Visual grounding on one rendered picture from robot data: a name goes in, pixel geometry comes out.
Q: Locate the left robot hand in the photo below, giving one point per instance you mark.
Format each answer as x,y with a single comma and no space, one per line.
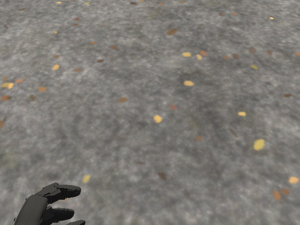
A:
36,211

